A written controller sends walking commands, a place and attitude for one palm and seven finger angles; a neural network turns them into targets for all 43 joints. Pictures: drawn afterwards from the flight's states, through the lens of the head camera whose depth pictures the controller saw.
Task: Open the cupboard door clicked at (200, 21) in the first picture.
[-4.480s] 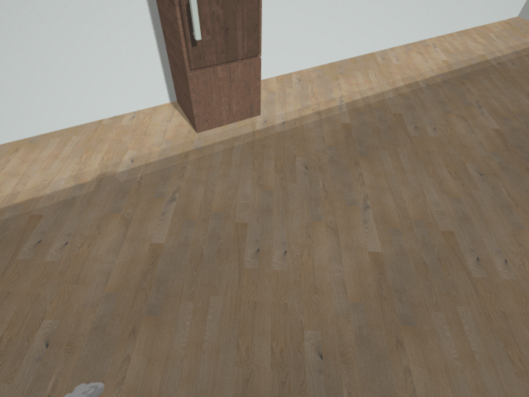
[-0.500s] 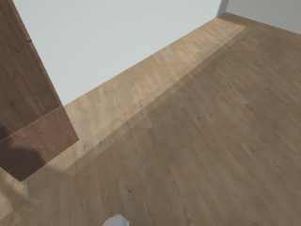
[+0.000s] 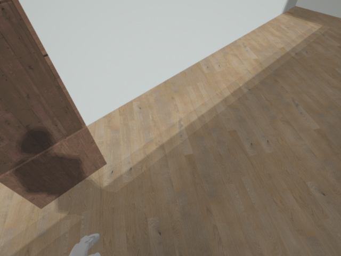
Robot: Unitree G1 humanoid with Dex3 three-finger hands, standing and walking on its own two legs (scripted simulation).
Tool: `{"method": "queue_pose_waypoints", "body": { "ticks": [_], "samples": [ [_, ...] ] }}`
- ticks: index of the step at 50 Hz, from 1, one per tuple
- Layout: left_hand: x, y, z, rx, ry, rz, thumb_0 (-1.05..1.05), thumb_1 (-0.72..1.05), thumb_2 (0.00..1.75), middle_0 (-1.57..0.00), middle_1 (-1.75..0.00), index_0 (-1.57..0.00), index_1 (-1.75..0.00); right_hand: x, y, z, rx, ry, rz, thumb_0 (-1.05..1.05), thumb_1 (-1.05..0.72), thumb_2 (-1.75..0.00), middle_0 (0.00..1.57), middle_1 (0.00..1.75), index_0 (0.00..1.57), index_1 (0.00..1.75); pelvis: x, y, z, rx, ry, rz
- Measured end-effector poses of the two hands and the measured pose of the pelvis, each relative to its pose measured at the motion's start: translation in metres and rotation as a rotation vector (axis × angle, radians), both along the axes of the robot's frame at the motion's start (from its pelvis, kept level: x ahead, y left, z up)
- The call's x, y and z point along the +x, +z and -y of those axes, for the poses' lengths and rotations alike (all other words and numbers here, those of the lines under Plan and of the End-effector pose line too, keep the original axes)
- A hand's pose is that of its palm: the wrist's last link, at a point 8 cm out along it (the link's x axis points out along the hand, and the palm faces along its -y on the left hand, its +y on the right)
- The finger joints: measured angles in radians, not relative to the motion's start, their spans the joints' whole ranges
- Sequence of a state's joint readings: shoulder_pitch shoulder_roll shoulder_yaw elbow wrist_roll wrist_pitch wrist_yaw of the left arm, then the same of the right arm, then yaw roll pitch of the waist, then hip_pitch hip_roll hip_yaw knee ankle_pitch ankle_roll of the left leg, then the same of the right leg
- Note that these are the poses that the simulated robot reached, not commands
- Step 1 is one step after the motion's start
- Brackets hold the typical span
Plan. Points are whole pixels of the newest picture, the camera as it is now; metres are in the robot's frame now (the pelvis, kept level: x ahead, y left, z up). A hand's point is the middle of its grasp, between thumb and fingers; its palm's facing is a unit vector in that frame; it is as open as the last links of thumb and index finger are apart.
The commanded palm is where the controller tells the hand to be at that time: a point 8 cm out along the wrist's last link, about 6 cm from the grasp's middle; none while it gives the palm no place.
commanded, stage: turn to face it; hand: left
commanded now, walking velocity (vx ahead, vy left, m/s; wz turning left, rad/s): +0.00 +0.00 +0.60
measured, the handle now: out of the picture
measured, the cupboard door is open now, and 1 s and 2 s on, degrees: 0 0 0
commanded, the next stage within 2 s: take the last steps up to it in 0.98 s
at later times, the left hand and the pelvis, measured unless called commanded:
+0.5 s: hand out of the picture -0.03 +0.25 -0.17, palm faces +0.37 -0.89 -0.28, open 7.3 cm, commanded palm none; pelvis +0.02 +0.02 +0.00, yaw +19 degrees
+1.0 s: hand out of the picture +0.00 +0.19 -0.13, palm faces +0.54 -0.79 -0.29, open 7.3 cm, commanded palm none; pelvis +0.03 -0.03 +0.01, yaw +35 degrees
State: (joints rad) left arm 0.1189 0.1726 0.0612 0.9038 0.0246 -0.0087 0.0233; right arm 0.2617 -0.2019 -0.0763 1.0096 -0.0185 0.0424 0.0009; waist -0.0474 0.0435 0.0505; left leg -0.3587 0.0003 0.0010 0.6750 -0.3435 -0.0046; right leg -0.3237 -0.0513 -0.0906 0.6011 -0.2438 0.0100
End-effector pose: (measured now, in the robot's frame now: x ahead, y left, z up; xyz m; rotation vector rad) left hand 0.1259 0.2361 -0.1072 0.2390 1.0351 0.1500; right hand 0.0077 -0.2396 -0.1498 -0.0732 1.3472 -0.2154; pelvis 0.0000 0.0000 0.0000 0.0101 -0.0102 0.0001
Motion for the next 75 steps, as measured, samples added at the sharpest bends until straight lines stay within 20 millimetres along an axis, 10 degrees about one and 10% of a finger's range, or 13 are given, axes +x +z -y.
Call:
{"method": "queue_pose_waypoints", "body": {
  "ticks": [11, 24, 33, 42, 53, 65, 75],
  "samples": [
    [-0.055, 0.006, 0.002, -0.010, 0.172, -0.081, 0.00, 0.91, 0.89, -0.20, -0.30, -0.21, -0.30, 0.094, 0.023, 0.023, -0.036, 0.206, 0.060, 0.01, -0.92, -0.90, 0.20, 0.30, 0.19, 0.30, 0.014, 0.015, 0.011, 0.027, 0.168, -0.006],
    [-0.177, -0.035, -0.055, -0.050, 0.450, -0.308, 0.00, 0.91, 0.89, -0.20, -0.30, -0.20, -0.30, 0.204, 0.045, -0.049, -0.110, 0.502, 0.245, 0.01, -0.91, -0.90, 0.20, 0.30, 0.20, 0.30, 0.015, -0.001, -0.023, -0.022, 0.324, -0.010],
    [-0.154, -0.009, -0.062, -0.024, 0.508, -0.171, 0.00, 0.91, 0.89, -0.20, -0.30, -0.20, -0.30, 0.206, 0.045, -0.065, -0.067, 0.579, 0.196, 0.01, -0.91, -0.90, 0.20, 0.30, 0.20, 0.30, 0.019, 0.012, -0.018, -0.029, 0.429, -0.008],
    [-0.125, 0.007, -0.025, 0.038, 0.524, -0.035, 0.00, 0.91, 0.89, -0.20, -0.30, -0.20, -0.30, 0.210, 0.010, -0.041, 0.008, 0.593, 0.147, 0.01, -0.91, -0.90, 0.21, 0.30, 0.20, 0.30, 0.028, 0.001, 0.014, 0.004, 0.524, 0.005],
    [-0.185, 0.006, 0.029, -0.031, 0.658, -0.118, 0.00, 0.91, 0.89, -0.21, -0.30, -0.21, -0.30, 0.205, 0.019, -0.033, -0.006, 0.688, 0.058, 0.01, -0.91, -0.90, 0.20, 0.30, 0.20, 0.30, 0.022, 0.015, 0.027, 0.032, 0.626, 0.010],
    [-0.305, -0.033, 0.044, -0.172, 0.813, -0.327, 0.00, 0.91, 0.89, -0.20, -0.30, -0.20, -0.30, 0.185, 0.035, -0.089, -0.047, 0.818, 0.143, 0.01, -0.91, -0.90, 0.20, 0.30, 0.20, 0.30, -0.008, 0.007, -0.002, -0.012, 0.676, 0.020],
    [-0.269, -0.017, 0.013, -0.178, 0.791, -0.272, 0.00, 0.91, 0.90, -0.20, -0.30, -0.20, -0.30, 0.123, 0.032, -0.088, -0.031, 0.753, -0.039, 0.01, -0.91, -0.90, 0.20, 0.30, 0.20, 0.30, 0.010, 0.020, -0.031, -0.006, 0.696, 0.017]
  ]
}}
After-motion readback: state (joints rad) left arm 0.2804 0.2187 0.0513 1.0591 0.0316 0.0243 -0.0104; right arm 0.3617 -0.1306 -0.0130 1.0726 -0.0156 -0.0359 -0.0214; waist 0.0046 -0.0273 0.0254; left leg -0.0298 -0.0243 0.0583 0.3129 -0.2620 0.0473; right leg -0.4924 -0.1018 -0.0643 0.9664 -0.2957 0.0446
